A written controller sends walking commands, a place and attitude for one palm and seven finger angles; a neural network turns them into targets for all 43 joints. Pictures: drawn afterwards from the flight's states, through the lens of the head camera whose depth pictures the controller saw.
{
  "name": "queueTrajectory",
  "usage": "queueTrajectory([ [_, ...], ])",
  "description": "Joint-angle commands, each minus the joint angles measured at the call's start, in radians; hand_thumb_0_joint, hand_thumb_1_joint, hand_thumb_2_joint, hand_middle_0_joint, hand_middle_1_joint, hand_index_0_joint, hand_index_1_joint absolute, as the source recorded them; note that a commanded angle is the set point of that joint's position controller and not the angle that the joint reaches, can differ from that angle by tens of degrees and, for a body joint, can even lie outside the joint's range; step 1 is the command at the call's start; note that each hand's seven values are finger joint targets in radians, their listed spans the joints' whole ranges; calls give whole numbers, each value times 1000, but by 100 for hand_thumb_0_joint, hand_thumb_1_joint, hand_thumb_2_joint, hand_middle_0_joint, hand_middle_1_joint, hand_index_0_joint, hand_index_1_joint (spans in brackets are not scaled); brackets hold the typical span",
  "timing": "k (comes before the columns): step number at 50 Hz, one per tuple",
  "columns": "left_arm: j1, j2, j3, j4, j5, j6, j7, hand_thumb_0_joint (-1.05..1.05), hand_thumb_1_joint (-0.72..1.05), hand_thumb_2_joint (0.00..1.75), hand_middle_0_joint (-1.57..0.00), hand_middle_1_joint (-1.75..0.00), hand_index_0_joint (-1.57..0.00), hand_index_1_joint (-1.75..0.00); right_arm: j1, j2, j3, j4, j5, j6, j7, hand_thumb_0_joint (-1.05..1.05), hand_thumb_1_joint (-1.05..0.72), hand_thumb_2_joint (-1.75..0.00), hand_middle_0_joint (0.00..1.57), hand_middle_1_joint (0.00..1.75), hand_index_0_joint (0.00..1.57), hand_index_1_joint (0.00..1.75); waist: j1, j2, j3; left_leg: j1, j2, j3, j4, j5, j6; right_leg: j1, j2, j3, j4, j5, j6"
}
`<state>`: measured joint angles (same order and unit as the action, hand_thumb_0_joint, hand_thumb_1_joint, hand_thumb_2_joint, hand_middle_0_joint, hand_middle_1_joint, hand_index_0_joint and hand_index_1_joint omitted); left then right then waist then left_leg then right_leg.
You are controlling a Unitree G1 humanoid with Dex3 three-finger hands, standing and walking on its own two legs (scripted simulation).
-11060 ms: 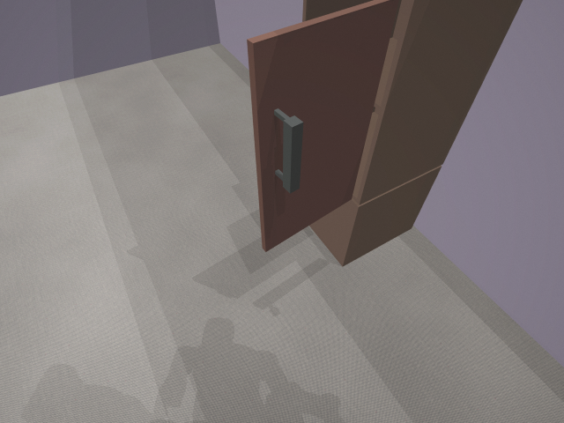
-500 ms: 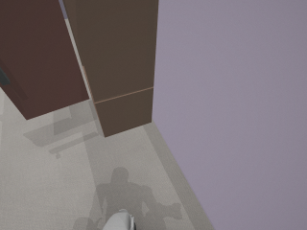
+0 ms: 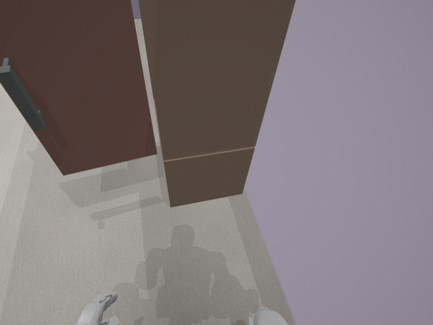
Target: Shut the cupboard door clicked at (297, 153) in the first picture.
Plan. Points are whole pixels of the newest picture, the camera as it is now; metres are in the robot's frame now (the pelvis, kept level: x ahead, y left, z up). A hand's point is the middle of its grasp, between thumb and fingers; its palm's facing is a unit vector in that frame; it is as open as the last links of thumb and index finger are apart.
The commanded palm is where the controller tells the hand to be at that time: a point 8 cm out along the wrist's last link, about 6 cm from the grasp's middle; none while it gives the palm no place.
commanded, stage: turn to face it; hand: left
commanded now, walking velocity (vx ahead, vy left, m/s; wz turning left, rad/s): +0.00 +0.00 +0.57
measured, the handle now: (23, 95) +0.61 +0.51 +0.02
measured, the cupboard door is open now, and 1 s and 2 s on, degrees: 96 96 96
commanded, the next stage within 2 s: take the last steps up to it in 0.46 s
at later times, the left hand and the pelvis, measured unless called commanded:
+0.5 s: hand out of the picture +0.03 +0.16 -0.17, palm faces +0.28 -0.93 -0.23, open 7.4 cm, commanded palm none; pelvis +0.05 -0.04 +0.00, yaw +15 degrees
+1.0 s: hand out of the picture +0.08 +0.18 -0.17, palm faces +0.41 -0.89 -0.20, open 7.4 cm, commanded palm none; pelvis +0.10 -0.01 -0.01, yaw +22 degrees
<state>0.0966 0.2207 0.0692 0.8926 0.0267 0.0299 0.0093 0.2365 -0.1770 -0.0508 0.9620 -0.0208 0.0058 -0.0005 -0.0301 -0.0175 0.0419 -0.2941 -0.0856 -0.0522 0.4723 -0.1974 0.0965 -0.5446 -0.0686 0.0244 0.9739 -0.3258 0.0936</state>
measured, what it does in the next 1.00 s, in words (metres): walks ahead, turning left: right foot, then left foot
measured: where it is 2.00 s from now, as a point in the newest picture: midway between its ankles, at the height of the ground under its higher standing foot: (183, 318)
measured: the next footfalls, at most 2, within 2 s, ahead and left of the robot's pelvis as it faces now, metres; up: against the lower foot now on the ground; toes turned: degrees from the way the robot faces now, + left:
right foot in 0.18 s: +0.07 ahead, -0.16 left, +0.00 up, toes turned +6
left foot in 0.56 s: +0.08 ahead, +0.09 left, +0.00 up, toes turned +20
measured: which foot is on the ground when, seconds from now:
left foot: down 0.00-0.18, up 0.20-0.54, down 0.56-0.94, up 0.96-1.00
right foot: up 0.00-0.16, down 0.18-0.56, up 0.58-0.92, down 0.94-1.00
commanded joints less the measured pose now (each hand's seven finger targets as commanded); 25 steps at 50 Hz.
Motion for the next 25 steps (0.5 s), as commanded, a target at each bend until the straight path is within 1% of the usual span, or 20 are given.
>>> queueTrajectory([
  [1,-27,74,8,-103,-11,-17,12,0,90,90,-20,-30,-20,-30,58,-207,-57,-55,-7,-3,-18,0,-90,-90,20,30,20,30,-7,140,-102,142,282,-326,-80,406,92,49,34,-2,-130,-77,-11],
  [3,-27,75,4,-111,-15,-21,16,0,90,90,-20,-30,-20,-30,60,-212,-61,-58,-9,2,-20,0,-90,-90,20,30,20,30,-5,146,-111,151,275,-351,-41,541,85,114,61,-8,-223,-94,-21],
  [5,5,86,4,-111,-19,-25,21,0,90,90,-20,-30,-20,-30,48,-209,-61,-60,-3,7,-21,0,-90,-90,20,30,20,30,10,164,-124,125,254,-355,-5,578,64,221,76,-11,-341,-30,-33],
  [6,33,96,8,-105,-22,-30,23,0,90,90,-20,-30,-20,-30,37,-203,-59,-63,2,8,-20,0,-90,-90,20,30,20,30,27,157,-137,90,233,-352,18,547,40,315,74,-7,-450,37,-39],
  [7,85,121,13,-93,-21,-40,26,0,90,90,-20,-30,-20,-30,18,-190,-57,-72,11,6,-17,0,-90,-90,20,30,20,30,54,107,-151,6,207,-324,77,449,0,470,25,29,-590,182,-48],
  [8,121,181,25,-78,-13,-49,33,0,90,90,-20,-30,-20,-30,27,-149,-53,-81,22,2,-10,0,-90,-90,20,30,20,30,57,-68,-178,-210,122,-199,196,116,-73,690,-174,190,-607,438,-105],
  [9,140,218,25,-74,-4,-49,34,0,90,90,-20,-30,-20,-30,30,-130,-51,-99,21,6,-9,0,-90,-90,20,30,20,30,64,-213,-157,-315,3,-11,417,-422,-142,677,-410,314,-588,647,-235],
  [10,154,195,20,-72,-10,-52,38,0,90,90,-20,-30,-20,-30,4,-153,-53,-92,6,18,-8,0,-90,-90,20,30,20,30,63,-169,-130,-304,41,-14,601,-425,-145,587,-399,261,-587,766,-279],
  [11,128,174,14,-72,-12,-52,39,0,90,90,-20,-30,-20,-30,-7,-149,-51,-81,6,28,-6,0,-90,-90,20,30,20,30,43,-185,-102,-314,68,-11,691,-390,-153,550,-341,216,-578,806,-273],
  [12,88,147,11,-79,-14,-47,39,0,90,90,-20,-30,-20,-30,-12,-147,-50,-73,8,35,0,0,-90,-90,20,30,20,30,28,-168,-79,-320,92,4,721,-333,-158,538,-297,120,-568,821,-257],
  [13,93,134,5,-75,-16,-48,35,0,90,90,-20,-30,-20,-30,-37,-136,-41,-71,6,40,7,0,-90,-90,20,30,20,30,26,-162,-52,-322,94,24,728,-288,-164,516,-257,51,-572,838,-230],
  [14,104,129,3,-68,-16,-52,32,0,90,90,-20,-30,-20,-30,-47,-127,-38,-70,6,45,11,0,-90,-90,20,30,20,30,26,-165,-46,-316,96,36,716,-258,-167,507,-242,21,-581,829,-216],
  [16,136,134,4,-54,-13,-55,31,0,90,90,-20,-30,-20,-30,-74,-118,-31,-70,6,48,15,0,-90,-90,20,30,20,30,36,-174,-56,-292,99,60,632,-247,-171,528,-231,-5,-579,828,-208],
  [17,151,140,6,-44,-10,-55,30,0,90,90,-20,-30,-20,-30,-93,-107,-28,-73,8,47,18,0,-90,-90,20,30,20,30,45,-163,-52,-275,96,77,573,-250,-170,537,-231,-17,-576,830,-206],
  [18,169,148,8,-36,-8,-55,29,0,90,90,-20,-30,-20,-30,-113,-103,-22,-72,8,46,19,0,-90,-90,20,30,20,30,51,-150,-54,-246,94,88,517,-248,-169,532,-229,-21,-571,830,-206],
  [19,175,157,9,-27,-6,-54,28,0,90,90,-20,-30,-20,-30,-123,-96,-19,-72,10,45,19,0,-90,-90,20,30,20,30,51,-156,-58,-219,89,101,462,-243,-165,529,-231,-31,-566,822,-208],
  [20,185,166,11,-18,-4,-53,27,0,90,90,-20,-30,-20,-30,-140,-96,-14,-74,11,43,20,0,-90,-90,20,30,20,30,58,-159,-53,-192,83,115,407,-243,-161,524,-233,-31,-559,822,-210],
  [22,200,175,15,0,2,-51,25,0,90,90,-20,-30,-20,-30,-163,-92,-10,-78,14,37,20,0,-90,-90,20,30,20,30,65,-203,-51,-137,73,133,307,-248,-150,513,-237,-26,-538,811,-211],
  [24,206,185,15,16,-1,-48,22,0,90,90,-20,-30,-20,-30,-157,-99,-6,-73,12,30,15,0,-90,-90,20,30,20,30,51,-183,-61,-49,52,153,182,-172,-139,487,-224,-45,-494,810,-188],
  [25,194,188,14,20,-7,-48,20,0,90,90,-20,-30,-20,-30,-125,-110,-6,-63,10,25,11,0,-90,-90,20,30,20,30,25,-183,-77,31,44,156,94,-92,-130,457,-207,-66,-446,789,-165],
])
